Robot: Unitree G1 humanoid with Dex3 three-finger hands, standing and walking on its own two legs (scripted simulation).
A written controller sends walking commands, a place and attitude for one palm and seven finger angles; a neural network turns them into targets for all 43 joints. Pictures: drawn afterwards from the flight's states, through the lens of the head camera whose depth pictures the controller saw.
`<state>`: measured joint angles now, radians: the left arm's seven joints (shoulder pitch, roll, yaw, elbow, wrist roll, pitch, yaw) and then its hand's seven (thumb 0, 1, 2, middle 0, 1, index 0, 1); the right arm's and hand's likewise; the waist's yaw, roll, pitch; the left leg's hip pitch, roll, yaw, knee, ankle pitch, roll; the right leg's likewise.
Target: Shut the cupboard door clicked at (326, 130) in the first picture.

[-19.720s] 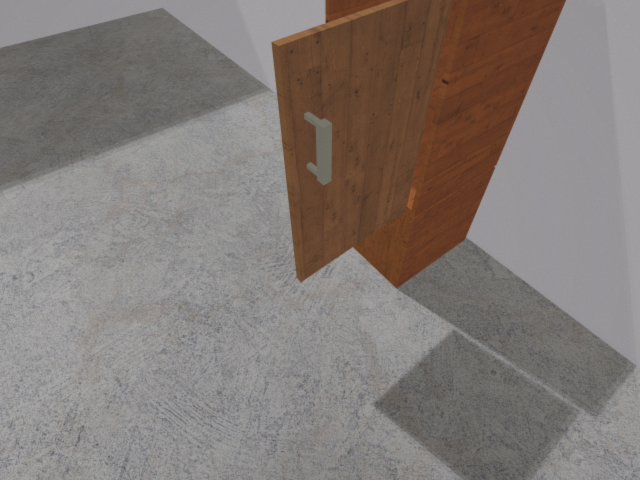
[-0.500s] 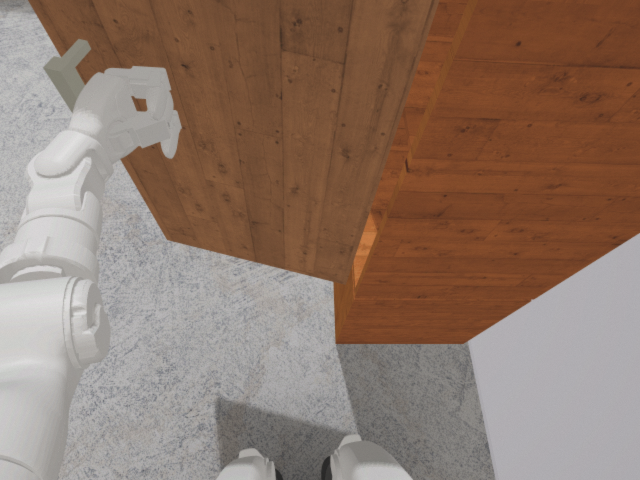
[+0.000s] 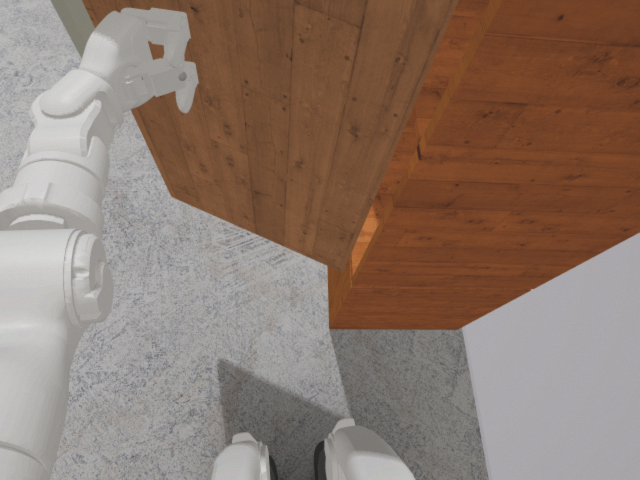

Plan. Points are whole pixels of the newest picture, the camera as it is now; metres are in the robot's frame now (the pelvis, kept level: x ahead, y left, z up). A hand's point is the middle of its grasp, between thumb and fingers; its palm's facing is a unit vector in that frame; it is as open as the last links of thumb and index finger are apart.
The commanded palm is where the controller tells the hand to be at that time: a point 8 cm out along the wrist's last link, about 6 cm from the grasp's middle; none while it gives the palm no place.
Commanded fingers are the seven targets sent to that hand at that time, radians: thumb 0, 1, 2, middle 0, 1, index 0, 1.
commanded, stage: push the door shut along its arc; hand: left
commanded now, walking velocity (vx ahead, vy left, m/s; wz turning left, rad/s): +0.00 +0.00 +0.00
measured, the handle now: (99, 34) +0.62 +0.18 +0.13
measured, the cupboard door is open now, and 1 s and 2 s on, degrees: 66 57 57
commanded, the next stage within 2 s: pull the fist back off the door in 0.02 s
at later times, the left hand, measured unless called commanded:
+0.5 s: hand (214, 74) +0.56 +0.06 +0.12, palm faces -0.05 -1.00 +0.01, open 3.1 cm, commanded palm +0.52 +0.11 +0.13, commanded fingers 0.00 0.90 0.90 -1.30 -1.50 -1.30 -1.50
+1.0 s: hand (204, 139) +0.46 +0.07 +0.13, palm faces -0.08 -1.00 -0.02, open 3.1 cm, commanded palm +0.45 +0.12 +0.13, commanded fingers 0.00 0.90 0.90 -1.30 -1.50 -1.30 -1.50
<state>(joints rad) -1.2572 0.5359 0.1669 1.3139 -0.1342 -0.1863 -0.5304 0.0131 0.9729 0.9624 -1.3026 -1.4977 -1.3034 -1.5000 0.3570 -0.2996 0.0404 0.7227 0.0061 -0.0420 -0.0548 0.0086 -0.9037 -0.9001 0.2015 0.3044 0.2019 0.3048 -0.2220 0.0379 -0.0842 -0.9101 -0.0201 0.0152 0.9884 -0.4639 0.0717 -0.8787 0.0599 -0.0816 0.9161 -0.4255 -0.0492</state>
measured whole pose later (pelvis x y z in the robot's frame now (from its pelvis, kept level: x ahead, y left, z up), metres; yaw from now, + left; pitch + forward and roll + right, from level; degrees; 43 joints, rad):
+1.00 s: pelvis +0.00 -0.02 +0.03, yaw +0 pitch +13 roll -1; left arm -0.79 0.21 0.15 1.04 -0.11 -0.37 -0.06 0.01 0.90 0.90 -1.31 -1.50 -1.31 -1.50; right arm 0.31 -0.28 0.00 0.65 0.03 0.00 0.03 0.01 -0.91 -0.90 0.20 0.30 0.20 0.30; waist -0.10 0.04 -0.10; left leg -0.64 -0.02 0.02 0.81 -0.40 0.04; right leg -0.64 0.06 -0.06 0.78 -0.38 -0.07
